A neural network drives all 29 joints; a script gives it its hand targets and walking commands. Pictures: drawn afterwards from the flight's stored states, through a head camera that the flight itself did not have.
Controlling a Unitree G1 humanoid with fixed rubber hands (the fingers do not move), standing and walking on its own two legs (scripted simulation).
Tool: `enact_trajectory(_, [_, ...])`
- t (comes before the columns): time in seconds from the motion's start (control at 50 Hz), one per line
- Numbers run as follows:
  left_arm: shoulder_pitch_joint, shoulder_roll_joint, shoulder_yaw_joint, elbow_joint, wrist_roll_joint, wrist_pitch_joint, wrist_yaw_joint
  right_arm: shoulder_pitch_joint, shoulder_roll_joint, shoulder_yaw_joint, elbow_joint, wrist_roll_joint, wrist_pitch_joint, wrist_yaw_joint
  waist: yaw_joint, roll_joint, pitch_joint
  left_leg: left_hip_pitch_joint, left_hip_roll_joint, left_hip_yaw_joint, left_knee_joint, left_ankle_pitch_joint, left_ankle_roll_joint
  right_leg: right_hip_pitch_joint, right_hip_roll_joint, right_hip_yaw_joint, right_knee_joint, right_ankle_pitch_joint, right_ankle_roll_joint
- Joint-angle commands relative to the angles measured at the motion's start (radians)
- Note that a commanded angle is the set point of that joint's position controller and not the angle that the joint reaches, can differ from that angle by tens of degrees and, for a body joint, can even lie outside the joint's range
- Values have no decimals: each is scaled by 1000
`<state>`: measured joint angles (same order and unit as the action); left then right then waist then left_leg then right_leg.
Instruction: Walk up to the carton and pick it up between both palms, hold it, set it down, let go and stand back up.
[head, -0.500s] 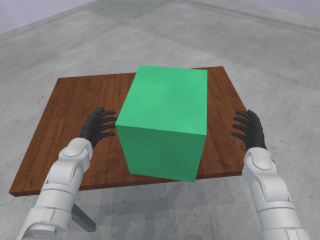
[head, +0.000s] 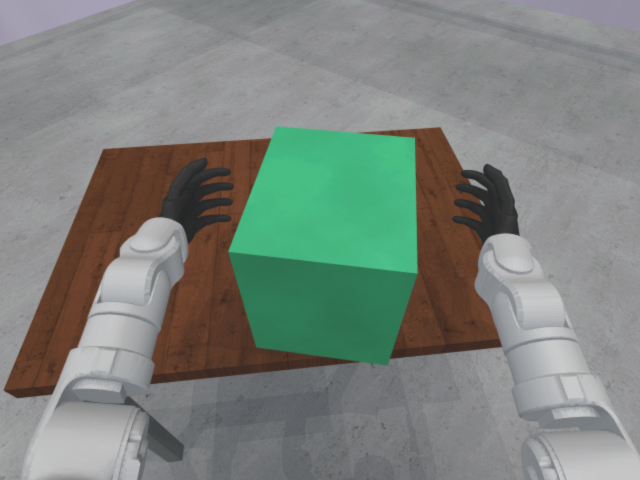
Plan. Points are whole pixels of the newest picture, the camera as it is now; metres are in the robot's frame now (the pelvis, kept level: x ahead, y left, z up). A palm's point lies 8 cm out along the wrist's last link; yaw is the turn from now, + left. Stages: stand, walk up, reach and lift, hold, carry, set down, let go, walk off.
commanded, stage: reach and lift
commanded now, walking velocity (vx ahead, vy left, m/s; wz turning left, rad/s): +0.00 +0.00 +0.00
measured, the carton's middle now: (332, 246) +0.45 -0.02 +0.02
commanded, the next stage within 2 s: none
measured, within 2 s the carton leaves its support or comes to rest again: neither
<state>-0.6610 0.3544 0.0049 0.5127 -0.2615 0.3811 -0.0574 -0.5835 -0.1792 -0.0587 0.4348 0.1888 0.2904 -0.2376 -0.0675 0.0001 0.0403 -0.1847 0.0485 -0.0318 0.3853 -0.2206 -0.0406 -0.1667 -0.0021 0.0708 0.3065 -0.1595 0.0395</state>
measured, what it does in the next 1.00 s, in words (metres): stands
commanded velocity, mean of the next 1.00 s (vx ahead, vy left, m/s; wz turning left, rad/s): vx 0.00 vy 0.00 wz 0.00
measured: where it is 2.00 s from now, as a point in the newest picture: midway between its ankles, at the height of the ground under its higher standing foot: outside the picture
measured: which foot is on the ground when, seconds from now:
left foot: down 0.00-1.00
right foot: down 0.00-1.00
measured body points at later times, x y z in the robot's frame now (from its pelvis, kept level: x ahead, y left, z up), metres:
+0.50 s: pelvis +0.00 +0.00 +0.00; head +0.02 +0.02 +0.45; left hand +0.48 +0.16 +0.17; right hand +0.43 -0.21 +0.17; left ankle -0.01 +0.14 -0.75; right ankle +0.00 -0.15 -0.75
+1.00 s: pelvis -0.01 +0.01 -0.01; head +0.05 +0.02 +0.44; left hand +0.48 +0.17 +0.08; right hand +0.42 -0.21 +0.09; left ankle -0.01 +0.14 -0.75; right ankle +0.00 -0.15 -0.75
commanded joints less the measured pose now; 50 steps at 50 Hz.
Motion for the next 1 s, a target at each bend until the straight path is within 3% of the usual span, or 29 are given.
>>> enact_trajectory(0.0, [-640, 247, 126, -58, 16, -49, 18, -505, -148, -33, -73, 94, -46, 2, -41, 45, -591, 52, -87, 101, -10, 347, 1, 267, 50, -79, 72, 566, 14])
enact_trajectory(0.18, [-821, 251, 96, 131, 18, -86, 42, -695, -158, -28, 71, 109, -60, 9, -44, 56, -668, 60, -86, 93, 17, 349, -6, 210, 54, -98, 77, 559, 4])
enact_trajectory(0.42, [-1022, 221, 7, 374, 14, -171, 59, -884, -185, -43, 334, 110, -98, 17, -86, 94, -737, 116, -75, 68, 63, 396, -29, 71, 59, -130, 66, 526, -15])
enact_trajectory(0.58, [-987, 165, -39, 566, 35, -260, 49, -875, -157, -14, 505, 107, -155, 25, -89, 97, -698, 110, -69, 57, 76, 407, -31, 10, 56, -138, 55, 480, -24])
enact_trajectory(0.74, [-981, 121, -85, 630, 8, -413, 51, -858, -122, -5, 513, 92, -255, 43, -88, 109, -781, 86, -63, 52, 105, 417, -37, -80, 51, -144, 71, 429, -32])
enact_trajectory(0.86, [-955, 92, -127, 739, -12, -521, 52, -815, -111, -15, 568, 58, -324, 60, -96, 128, -859, 62, -53, 52, 136, 405, -45, -168, 44, -152, 90, 376, -38])
enact_trajectory(0.98, [-911, 70, -128, 824, -14, -617, 48, -764, -111, -10, 616, 43, -415, 69, -100, 126, -926, 29, -51, 56, 179, 461, -55, -204, 42, -159, 130, 407, -36])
